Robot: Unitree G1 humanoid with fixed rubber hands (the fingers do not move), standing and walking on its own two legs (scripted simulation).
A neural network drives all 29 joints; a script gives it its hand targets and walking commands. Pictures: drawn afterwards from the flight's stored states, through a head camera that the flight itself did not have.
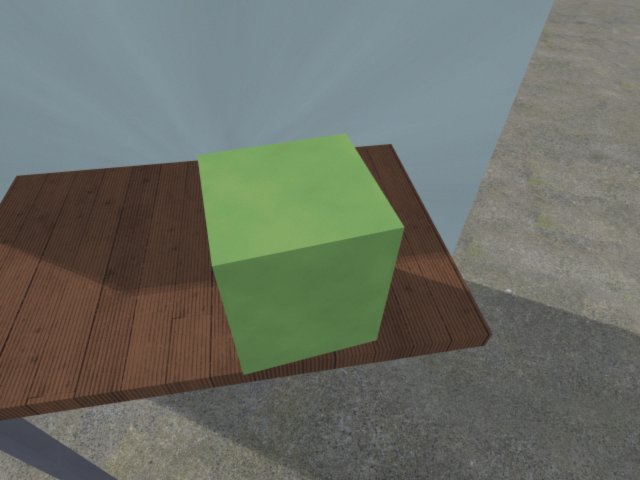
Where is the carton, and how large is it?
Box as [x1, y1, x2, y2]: [197, 133, 404, 374]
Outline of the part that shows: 345,133 197,155 212,267 244,374 376,339 404,227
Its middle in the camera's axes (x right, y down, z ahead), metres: -0.03 +0.02 +0.57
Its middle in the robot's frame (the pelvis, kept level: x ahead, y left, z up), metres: +0.43 +0.05 +0.05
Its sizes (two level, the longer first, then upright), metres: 0.210 0.200 0.250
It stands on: a table, 0.68 m high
